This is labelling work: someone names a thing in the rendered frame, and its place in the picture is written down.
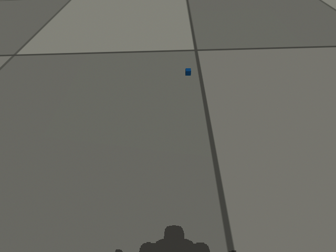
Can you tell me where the cube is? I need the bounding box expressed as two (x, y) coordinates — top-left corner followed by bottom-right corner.
(185, 68), (191, 76)

